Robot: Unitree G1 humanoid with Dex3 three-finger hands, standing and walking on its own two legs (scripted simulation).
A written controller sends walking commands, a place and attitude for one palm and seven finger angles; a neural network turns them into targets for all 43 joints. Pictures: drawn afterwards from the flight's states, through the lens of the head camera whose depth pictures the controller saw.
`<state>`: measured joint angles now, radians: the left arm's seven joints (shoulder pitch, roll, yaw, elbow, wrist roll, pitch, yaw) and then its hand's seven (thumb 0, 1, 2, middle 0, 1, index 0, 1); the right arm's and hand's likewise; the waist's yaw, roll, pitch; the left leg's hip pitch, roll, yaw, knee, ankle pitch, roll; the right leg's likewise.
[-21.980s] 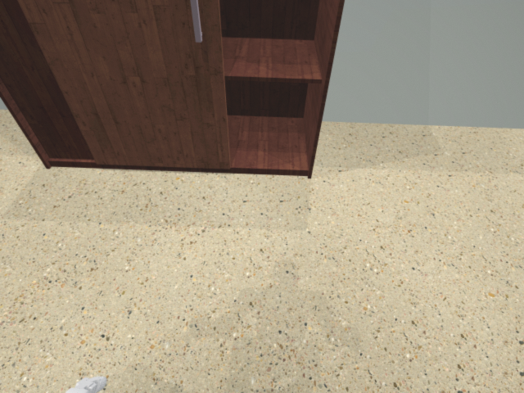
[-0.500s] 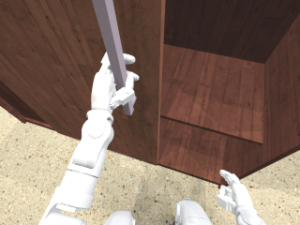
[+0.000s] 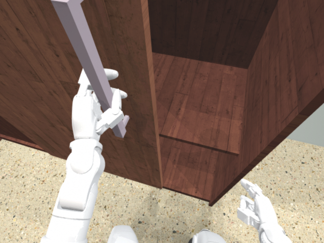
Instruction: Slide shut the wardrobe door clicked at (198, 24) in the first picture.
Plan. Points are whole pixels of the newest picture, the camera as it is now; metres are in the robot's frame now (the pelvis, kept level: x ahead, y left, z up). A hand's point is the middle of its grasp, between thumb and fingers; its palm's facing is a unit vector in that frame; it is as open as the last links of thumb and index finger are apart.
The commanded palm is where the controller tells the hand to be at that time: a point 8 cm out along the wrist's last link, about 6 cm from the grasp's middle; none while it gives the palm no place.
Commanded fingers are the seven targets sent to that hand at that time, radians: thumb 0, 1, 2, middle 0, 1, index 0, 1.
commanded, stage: step sideways, sliding the door along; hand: left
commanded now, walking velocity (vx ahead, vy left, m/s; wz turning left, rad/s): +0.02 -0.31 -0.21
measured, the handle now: (107, 83) +0.37 +0.17 +0.18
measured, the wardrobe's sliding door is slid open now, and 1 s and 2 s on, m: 0.27 0.00 0.00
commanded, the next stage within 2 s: stop walking and hold the door there in 1.18 s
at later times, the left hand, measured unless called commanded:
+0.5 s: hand (208, 136) +0.29 -0.03 +0.15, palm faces +0.02 -1.00 -0.09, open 6.1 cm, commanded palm +0.26 -0.02 +0.15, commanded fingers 0.00 0.90 0.90 -0.45 -1.40 -0.45 -1.40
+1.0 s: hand (269, 144) +0.29 -0.13 +0.16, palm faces +0.31 -0.95 -0.03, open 6.4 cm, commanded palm +0.24 -0.16 +0.15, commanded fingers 0.00 0.90 0.90 -0.45 -1.40 -0.45 -1.40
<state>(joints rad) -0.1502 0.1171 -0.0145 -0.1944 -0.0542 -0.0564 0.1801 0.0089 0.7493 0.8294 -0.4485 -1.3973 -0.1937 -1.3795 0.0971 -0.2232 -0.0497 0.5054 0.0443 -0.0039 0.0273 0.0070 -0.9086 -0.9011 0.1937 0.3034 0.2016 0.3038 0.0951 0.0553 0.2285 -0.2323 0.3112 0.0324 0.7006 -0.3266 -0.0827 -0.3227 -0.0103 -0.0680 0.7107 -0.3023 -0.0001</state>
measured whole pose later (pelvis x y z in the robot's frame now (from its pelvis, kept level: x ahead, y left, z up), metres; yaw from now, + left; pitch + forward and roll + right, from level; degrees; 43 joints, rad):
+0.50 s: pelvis -0.03 -0.12 +0.00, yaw -6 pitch -3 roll -2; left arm -0.10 0.12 -0.06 -0.18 -0.05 -0.06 0.15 0.00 0.73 0.82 -0.44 -1.40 -0.25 -1.40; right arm 0.06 -0.17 0.01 0.56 0.04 0.05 0.00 0.01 -0.91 -0.90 0.20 0.30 0.21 0.30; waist 0.07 0.09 0.17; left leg -0.32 0.26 -0.01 0.85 -0.47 -0.05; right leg -0.29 -0.02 -0.07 0.69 -0.36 0.01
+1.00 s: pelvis -0.08 -0.29 +0.01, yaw -8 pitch -3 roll -1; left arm -0.26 0.13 0.16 0.10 -0.07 0.04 0.26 0.02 0.75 0.84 -0.37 -1.40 -0.17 -1.40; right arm 0.17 -0.21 0.01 0.68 0.04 0.05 -0.05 0.01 -0.91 -0.90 0.20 0.30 0.20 0.30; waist 0.08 0.06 0.07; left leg -0.40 0.11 -0.04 1.02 -0.50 -0.01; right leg -0.25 -0.02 -0.10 0.65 -0.35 -0.02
